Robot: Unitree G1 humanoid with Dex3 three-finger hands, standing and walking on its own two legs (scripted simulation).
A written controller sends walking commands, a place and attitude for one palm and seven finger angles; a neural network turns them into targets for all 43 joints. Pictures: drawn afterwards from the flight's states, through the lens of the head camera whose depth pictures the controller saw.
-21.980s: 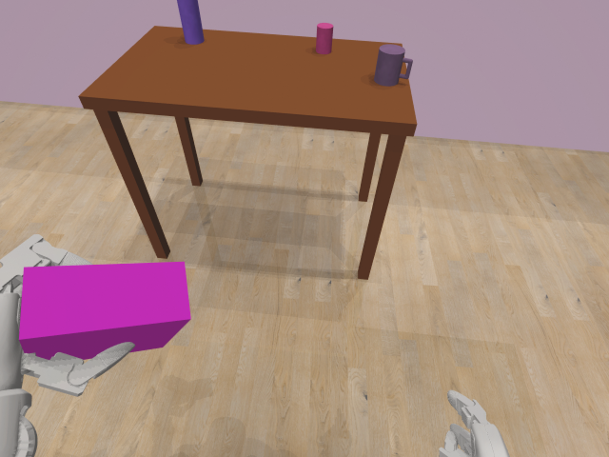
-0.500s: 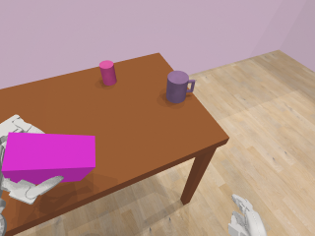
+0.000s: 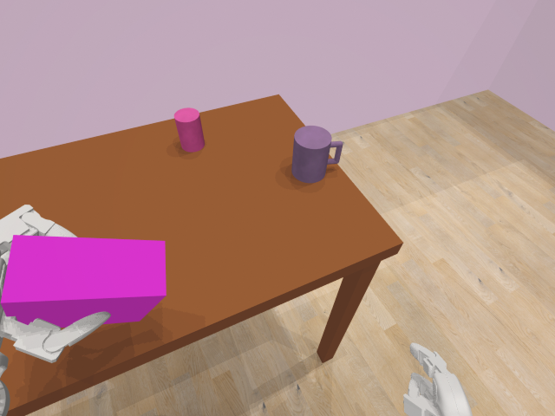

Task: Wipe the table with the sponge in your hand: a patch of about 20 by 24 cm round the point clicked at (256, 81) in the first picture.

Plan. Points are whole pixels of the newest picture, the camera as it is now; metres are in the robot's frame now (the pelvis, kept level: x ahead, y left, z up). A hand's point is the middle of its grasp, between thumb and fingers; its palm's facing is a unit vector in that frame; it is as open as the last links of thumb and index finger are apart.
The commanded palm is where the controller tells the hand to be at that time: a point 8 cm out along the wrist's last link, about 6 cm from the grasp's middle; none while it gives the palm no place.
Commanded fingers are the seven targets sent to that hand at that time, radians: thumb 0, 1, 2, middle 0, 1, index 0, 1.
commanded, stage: shuffle to correct the standing spot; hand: left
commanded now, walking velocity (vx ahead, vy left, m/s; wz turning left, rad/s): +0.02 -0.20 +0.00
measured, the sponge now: (111, 285) +0.23 +0.20 +0.14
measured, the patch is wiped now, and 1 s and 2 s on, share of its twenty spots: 0.00 0.00 0.00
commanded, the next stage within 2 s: come to a stop and stand still in 0.52 s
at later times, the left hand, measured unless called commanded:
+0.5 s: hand (61, 276) +0.22 +0.24 +0.16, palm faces +0.30 -0.85 -0.42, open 10.1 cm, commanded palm +0.17 +0.28 +0.18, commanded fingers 0.00 0.10 1.30 -1.20 -1.60 -1.20 -1.60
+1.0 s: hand (38, 298) +0.20 +0.26 +0.16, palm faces +0.25 -0.87 -0.42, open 10.1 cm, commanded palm +0.15 +0.31 +0.18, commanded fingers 0.00 0.10 1.30 -1.20 -1.60 -1.20 -1.60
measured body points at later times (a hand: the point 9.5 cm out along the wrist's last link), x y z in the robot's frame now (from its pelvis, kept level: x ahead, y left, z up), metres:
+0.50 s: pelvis +0.01 +0.00 +0.00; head +0.03 +0.01 +0.45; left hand +0.20 +0.29 +0.18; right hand +0.18 -0.23 -0.08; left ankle +0.01 +0.16 -0.73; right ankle +0.01 -0.05 -0.73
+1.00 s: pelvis -0.02 +0.03 +0.00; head +0.01 +0.05 +0.45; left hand +0.18 +0.30 +0.18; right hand +0.13 -0.21 -0.08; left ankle +0.00 +0.15 -0.73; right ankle +0.01 -0.05 -0.73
